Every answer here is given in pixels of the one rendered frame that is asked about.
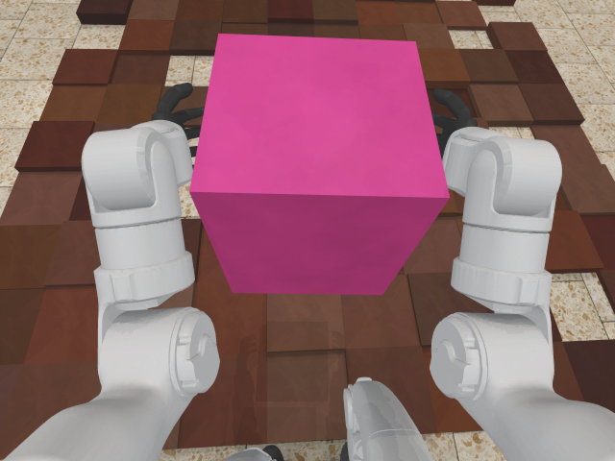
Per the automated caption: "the robot right upper arm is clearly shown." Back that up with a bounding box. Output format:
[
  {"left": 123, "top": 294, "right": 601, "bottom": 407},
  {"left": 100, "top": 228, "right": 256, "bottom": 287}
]
[{"left": 430, "top": 312, "right": 615, "bottom": 461}]

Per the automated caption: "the left robot hand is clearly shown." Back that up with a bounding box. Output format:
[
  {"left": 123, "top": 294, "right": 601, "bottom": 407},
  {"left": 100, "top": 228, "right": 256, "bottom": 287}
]
[{"left": 152, "top": 83, "right": 205, "bottom": 168}]

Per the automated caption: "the robot right forearm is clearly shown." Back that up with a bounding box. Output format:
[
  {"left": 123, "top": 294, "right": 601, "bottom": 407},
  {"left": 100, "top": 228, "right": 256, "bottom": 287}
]
[{"left": 442, "top": 127, "right": 562, "bottom": 373}]

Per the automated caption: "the carton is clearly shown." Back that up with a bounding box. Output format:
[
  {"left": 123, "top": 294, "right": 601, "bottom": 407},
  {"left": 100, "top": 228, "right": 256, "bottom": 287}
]
[{"left": 189, "top": 34, "right": 450, "bottom": 295}]

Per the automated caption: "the robot left forearm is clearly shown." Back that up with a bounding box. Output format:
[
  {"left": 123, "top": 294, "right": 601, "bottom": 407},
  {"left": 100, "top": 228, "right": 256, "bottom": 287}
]
[{"left": 82, "top": 120, "right": 195, "bottom": 385}]

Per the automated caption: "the robot right thigh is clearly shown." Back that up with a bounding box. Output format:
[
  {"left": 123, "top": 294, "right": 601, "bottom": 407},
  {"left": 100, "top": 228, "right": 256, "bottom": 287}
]
[{"left": 343, "top": 380, "right": 433, "bottom": 461}]

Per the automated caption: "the robot left upper arm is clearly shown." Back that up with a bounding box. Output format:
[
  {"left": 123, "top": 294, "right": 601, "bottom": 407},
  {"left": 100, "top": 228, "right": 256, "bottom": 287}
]
[{"left": 3, "top": 307, "right": 220, "bottom": 461}]

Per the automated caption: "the right robot shin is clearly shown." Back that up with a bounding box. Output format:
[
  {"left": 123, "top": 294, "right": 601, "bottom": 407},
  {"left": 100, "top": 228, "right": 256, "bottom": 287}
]
[{"left": 347, "top": 377, "right": 372, "bottom": 461}]

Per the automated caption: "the right robot hand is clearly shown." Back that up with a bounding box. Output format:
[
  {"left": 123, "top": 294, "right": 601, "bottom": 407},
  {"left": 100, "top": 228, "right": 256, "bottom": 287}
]
[{"left": 431, "top": 88, "right": 478, "bottom": 159}]

